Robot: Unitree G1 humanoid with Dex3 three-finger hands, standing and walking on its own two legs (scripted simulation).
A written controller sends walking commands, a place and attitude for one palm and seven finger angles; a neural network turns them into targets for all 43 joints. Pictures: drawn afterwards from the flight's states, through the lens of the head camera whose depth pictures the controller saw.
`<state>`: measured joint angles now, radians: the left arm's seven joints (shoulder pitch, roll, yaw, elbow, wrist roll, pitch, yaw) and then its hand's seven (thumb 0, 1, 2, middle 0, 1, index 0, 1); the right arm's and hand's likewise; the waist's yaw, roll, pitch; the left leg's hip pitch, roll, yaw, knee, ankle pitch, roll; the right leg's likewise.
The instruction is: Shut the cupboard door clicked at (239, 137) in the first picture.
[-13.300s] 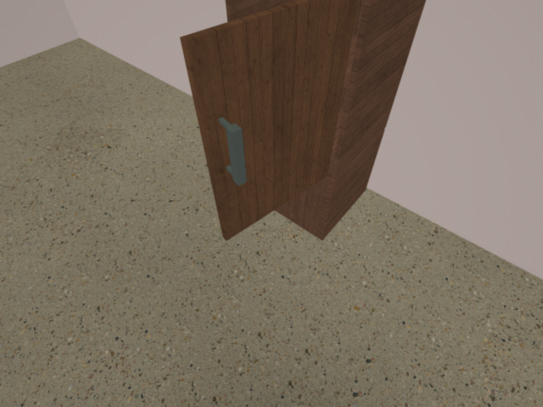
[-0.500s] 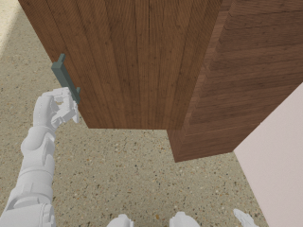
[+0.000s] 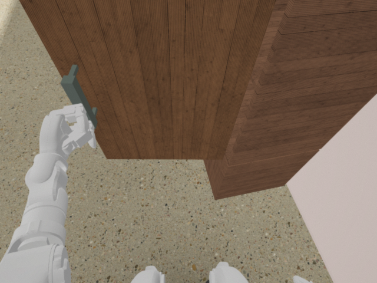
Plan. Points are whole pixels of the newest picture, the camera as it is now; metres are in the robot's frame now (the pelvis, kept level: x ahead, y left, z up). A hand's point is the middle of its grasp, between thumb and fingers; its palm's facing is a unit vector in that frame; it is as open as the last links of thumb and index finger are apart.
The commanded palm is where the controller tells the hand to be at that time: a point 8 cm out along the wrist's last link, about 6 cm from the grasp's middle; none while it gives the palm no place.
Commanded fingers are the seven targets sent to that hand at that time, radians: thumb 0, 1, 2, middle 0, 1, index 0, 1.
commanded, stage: push the door shut along its arc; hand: left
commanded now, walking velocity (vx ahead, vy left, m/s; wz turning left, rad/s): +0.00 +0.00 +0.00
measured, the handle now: (83, 98) +0.51 +0.25 +0.06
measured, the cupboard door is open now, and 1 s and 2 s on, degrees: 79 67 56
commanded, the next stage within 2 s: pull the fist back off the door in 1.82 s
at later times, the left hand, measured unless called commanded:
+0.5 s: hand (93, 113) +0.46 +0.21 +0.07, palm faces -0.10 -1.00 -0.02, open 3.1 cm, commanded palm +0.45 +0.26 +0.06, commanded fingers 0.00 0.90 0.90 -1.30 -1.50 -1.30 -1.50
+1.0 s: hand (105, 95) +0.51 +0.19 +0.07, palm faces -0.23 -0.97 -0.01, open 3.1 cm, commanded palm +0.52 +0.23 +0.06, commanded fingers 0.00 0.90 0.90 -1.30 -1.50 -1.30 -1.50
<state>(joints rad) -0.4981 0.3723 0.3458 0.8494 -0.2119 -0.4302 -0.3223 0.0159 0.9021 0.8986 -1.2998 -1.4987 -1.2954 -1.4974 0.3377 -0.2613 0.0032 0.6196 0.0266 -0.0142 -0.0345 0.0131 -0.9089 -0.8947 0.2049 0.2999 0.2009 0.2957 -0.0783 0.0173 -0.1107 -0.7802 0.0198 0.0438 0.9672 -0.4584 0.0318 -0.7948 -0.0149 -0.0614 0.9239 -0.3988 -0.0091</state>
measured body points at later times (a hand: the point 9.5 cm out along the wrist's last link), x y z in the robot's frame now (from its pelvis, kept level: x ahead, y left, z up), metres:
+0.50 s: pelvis -0.01 +0.00 -0.01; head +0.10 +0.01 +0.42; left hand +0.46 +0.26 +0.07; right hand +0.04 -0.28 -0.12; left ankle +0.00 +0.10 -0.68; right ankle +0.03 -0.12 -0.68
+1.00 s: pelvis -0.01 +0.01 -0.03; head +0.13 +0.03 +0.40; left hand +0.52 +0.25 +0.07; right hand -0.01 -0.27 -0.13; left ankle +0.00 +0.10 -0.68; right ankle +0.03 -0.12 -0.68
